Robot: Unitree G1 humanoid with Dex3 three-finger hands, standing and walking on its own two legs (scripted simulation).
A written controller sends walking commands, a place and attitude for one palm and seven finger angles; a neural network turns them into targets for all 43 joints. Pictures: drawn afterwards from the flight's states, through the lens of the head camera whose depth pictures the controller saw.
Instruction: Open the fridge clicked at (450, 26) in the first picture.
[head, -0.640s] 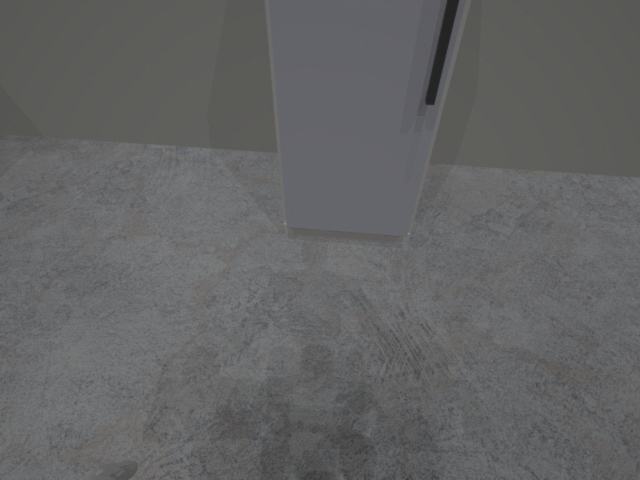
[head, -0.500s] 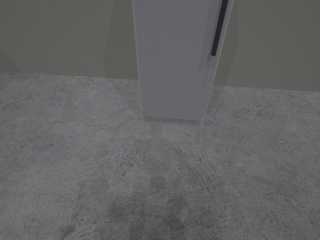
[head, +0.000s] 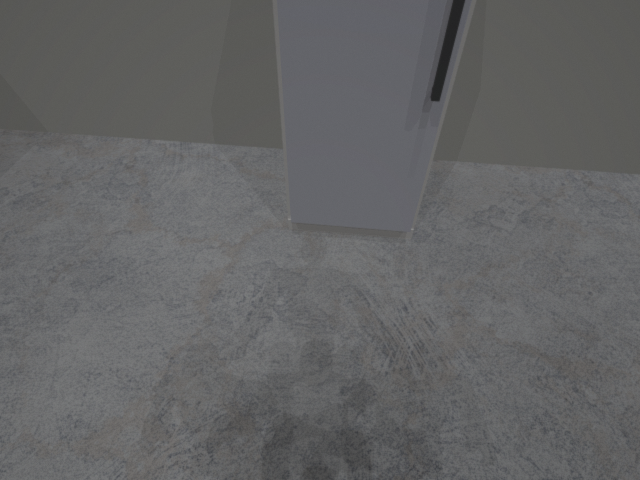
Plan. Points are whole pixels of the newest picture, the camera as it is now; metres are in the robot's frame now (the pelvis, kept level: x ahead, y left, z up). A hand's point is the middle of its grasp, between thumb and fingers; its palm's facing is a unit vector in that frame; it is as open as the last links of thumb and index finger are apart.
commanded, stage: stand and wait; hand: right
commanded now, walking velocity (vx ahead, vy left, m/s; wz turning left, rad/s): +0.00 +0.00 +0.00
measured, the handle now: (450, 26) +1.14 -0.28 +0.12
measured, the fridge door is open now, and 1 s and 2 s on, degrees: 0 0 0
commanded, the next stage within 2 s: look at it before walking up in 0.18 s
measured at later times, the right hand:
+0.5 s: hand out of the picture +0.08 -0.23 -0.15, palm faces -0.04 +0.94 -0.33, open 7.3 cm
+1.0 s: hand out of the picture +0.08 -0.23 -0.16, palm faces -0.02 +0.95 -0.33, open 7.3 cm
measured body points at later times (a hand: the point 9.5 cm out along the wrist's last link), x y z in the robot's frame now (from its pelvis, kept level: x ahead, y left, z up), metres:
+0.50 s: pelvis +0.00 +0.01 +0.00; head +0.00 +0.01 +0.45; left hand +0.08 +0.30 -0.13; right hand +0.09 -0.28 -0.13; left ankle +0.01 +0.13 -0.74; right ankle +0.00 -0.12 -0.74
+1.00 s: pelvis +0.01 +0.01 +0.00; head +0.01 +0.01 +0.45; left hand +0.09 +0.30 -0.13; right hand +0.08 -0.28 -0.13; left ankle +0.01 +0.13 -0.74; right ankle +0.01 -0.12 -0.74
